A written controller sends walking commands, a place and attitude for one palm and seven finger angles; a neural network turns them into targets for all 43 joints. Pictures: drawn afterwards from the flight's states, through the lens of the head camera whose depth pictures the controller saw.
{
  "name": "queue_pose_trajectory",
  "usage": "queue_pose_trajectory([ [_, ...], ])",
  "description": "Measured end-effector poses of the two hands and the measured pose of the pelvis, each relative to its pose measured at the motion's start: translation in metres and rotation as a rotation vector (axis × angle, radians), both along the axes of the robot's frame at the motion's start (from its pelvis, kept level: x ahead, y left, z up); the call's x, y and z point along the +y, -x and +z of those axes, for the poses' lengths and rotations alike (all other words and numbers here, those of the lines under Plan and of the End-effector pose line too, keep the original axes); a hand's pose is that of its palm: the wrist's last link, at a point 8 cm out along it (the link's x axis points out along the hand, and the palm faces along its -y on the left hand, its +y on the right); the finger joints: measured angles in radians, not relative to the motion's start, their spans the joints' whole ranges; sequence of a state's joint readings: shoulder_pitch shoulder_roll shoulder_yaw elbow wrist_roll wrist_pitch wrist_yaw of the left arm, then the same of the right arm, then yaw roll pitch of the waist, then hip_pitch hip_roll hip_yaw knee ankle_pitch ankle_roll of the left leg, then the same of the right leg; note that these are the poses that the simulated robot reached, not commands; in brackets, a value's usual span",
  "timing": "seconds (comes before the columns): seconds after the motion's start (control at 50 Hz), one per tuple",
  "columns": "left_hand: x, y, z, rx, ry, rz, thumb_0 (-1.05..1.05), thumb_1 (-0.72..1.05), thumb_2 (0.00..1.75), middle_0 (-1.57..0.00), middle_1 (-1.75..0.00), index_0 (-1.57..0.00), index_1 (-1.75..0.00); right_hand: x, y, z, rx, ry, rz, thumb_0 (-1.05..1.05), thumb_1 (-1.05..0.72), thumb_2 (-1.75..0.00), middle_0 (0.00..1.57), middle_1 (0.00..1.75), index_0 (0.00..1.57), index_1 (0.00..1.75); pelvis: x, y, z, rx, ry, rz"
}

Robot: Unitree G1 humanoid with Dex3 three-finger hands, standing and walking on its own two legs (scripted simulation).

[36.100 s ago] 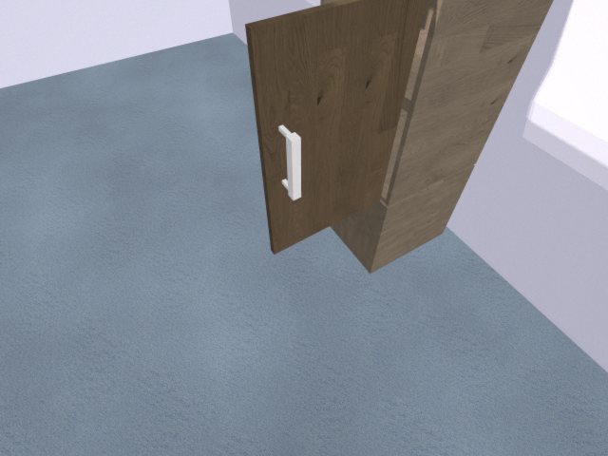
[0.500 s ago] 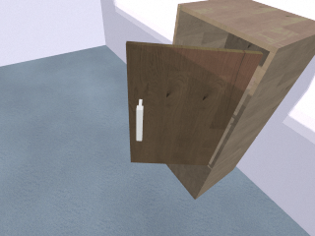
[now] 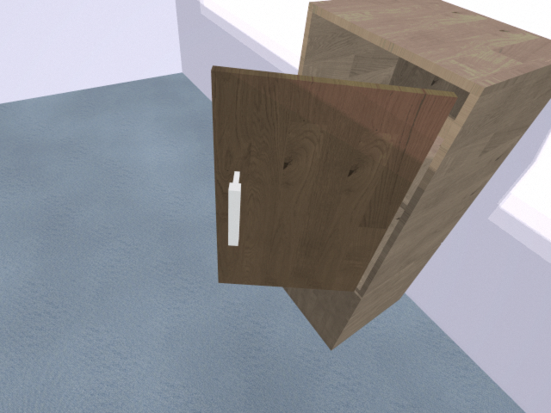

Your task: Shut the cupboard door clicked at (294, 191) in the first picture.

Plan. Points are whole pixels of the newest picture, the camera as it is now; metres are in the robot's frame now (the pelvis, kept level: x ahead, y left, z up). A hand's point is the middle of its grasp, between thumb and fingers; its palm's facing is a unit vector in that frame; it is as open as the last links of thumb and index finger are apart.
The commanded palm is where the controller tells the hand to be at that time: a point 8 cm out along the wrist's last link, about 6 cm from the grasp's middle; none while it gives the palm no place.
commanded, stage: shuffle to correct the standing spot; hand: left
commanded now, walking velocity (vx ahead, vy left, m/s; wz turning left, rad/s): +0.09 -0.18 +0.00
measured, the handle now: (235, 209) +0.49 +0.11 -0.01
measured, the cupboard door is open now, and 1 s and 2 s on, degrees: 54 54 54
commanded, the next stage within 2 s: come to a stop and stand still in 0.64 s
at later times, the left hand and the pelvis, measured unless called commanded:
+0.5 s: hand out of the picture +0.01 +0.11 -0.19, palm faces +0.02 -1.00 -0.06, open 7.4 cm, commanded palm none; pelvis +0.04 -0.03 +0.00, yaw -1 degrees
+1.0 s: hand out of the picture +0.15 +0.06 -0.16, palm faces +0.03 -0.98 -0.20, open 7.2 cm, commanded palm none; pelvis +0.08 -0.12 +0.01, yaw +1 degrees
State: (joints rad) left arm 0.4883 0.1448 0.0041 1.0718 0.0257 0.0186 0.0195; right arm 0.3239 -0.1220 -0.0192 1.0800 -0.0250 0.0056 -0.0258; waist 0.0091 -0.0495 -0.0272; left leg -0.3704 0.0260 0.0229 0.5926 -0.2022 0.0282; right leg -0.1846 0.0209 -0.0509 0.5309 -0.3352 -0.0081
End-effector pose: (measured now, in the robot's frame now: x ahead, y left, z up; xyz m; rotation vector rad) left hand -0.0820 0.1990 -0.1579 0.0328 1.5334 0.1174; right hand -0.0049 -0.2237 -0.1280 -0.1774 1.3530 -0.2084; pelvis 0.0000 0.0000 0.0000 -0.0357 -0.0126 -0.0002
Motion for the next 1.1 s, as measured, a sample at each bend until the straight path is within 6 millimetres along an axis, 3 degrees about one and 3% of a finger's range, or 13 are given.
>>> queue_pose_trajectory([
  [0.22,-0.023,-0.045,0.003,-0.088,-0.021,0.015,0.01,0.91,0.9,-0.2,-0.3,-0.2,-0.3,-0.023,-0.009,-0.001,0.041,-0.01,-0.019,0.0,-0.92,-0.9,0.2,0.3,0.2,0.3,-0.026,-0.015,0.002,0.028,-0.011,0.013],
  [0.32,-0.031,-0.057,0.004,-0.094,-0.019,0.044,0.01,0.91,0.9,-0.19,-0.3,-0.2,-0.3,-0.029,-0.042,0.004,0.024,0.009,0.029,0.01,-0.93,-0.9,0.2,0.3,0.2,0.3,-0.029,-0.028,0.004,0.028,-0.015,0.042],
  [0.4,-0.034,-0.062,-0.01,-0.057,0.018,0.034,0.01,0.9,0.9,-0.19,-0.3,-0.2,-0.3,-0.031,-0.073,0.0,-0.051,0.039,0.048,0.01,-0.93,-0.9,0.2,0.3,0.2,0.3,-0.026,-0.039,-0.007,0.022,-0.003,0.025],
  [0.46,-0.034,-0.073,-0.013,-0.027,0.035,-0.023,0.01,0.9,0.9,-0.19,-0.3,-0.2,-0.3,-0.032,-0.084,0.005,-0.105,0.048,0.027,0.01,-0.93,-0.9,0.2,0.3,0.2,0.3,-0.028,-0.042,-0.006,0.011,-0.017,-0.009],
  [0.68,-0.022,-0.166,0.018,-0.194,-0.052,-0.055,0.02,0.93,0.9,-0.19,-0.3,-0.2,-0.3,-0.059,-0.055,0.019,0.012,0.022,-0.007,0.0,-0.92,-0.9,0.2,0.3,0.2,0.3,-0.056,-0.052,0.017,0.028,0.011,0.003],
  [0.84,-0.058,-0.219,0.024,-0.304,-0.124,-0.095,0.01,0.91,0.9,-0.19,-0.3,-0.2,-0.3,-0.113,-0.039,-0.004,0.11,-0.015,-0.052,0.0,-0.91,-0.9,0.2,0.3,0.2,0.3,-0.105,-0.068,0.002,0.043,-0.028,0.015],
  [0.94,-0.09,-0.222,0.027,-0.32,-0.119,-0.075,0.01,0.93,0.9,-0.19,-0.3,-0.2,-0.3,-0.133,-0.061,-0.006,0.1,-0.021,-0.032,0.0,-0.91,-0.9,0.2,0.3,0.2,0.3,-0.118,-0.077,0.006,0.024,-0.03,0.017],
  [1.1,-0.085,-0.204,0.017,-0.286,-0.113,-0.05,0.0,0.93,0.9,-0.2,-0.3,-0.21,-0.3,-0.125,-0.123,0.0,-0.05,-0.016,0.032,0.0,-0.91,-0.9,0.2,0.3,0.19,0.3,-0.115,-0.074,0.004,0.003,-0.031,0.009],
])
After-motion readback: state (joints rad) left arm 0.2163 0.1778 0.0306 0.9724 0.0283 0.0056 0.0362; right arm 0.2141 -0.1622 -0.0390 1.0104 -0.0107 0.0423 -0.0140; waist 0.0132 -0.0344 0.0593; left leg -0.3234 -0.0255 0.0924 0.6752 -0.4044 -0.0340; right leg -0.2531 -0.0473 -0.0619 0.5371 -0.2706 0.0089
